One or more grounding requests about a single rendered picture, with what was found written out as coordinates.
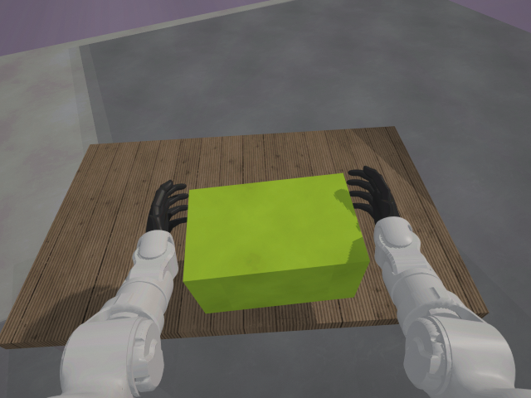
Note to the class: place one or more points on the right robot forearm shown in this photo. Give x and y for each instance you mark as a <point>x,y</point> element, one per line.
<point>413,285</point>

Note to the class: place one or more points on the left robot forearm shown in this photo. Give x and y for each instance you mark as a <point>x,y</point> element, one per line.
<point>148,287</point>

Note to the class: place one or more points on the table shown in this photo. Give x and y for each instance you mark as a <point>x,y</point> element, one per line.
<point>87,253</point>

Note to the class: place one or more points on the carton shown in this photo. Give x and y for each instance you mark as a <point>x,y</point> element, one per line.
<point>265,244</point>

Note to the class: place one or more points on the robot right hand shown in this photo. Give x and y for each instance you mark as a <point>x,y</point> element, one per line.
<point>381,201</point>

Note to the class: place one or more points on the robot right upper arm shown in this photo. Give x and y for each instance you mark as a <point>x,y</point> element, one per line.
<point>457,358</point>

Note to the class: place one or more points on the robot left hand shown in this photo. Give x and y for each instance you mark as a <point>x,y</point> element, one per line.
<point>160,214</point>

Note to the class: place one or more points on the robot left upper arm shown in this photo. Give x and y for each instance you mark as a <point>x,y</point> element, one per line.
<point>118,358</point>

